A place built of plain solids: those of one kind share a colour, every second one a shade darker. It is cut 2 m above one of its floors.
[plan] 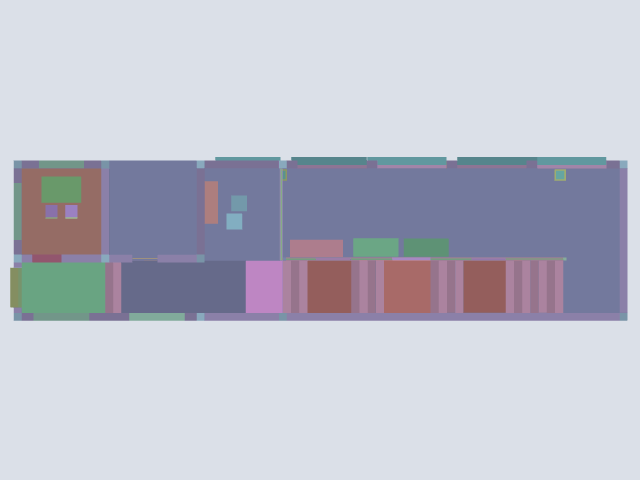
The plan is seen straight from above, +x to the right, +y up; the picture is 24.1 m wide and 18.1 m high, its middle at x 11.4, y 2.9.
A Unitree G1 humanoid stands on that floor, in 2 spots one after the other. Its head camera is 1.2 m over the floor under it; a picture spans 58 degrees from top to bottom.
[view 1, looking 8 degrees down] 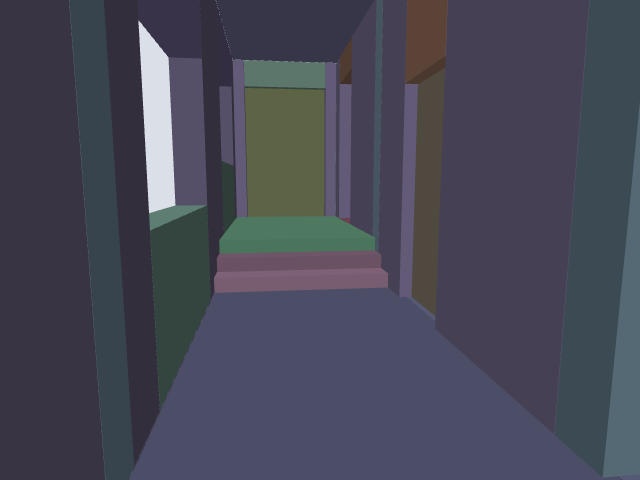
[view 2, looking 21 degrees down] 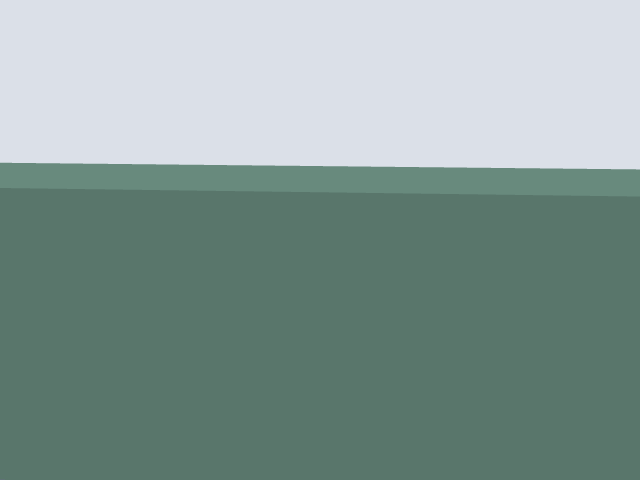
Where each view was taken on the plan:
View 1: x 8.50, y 0.72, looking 173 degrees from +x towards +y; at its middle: deck_corr_slab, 5.29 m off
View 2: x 5.23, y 1.10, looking -87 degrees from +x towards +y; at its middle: wall_sill_win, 1.02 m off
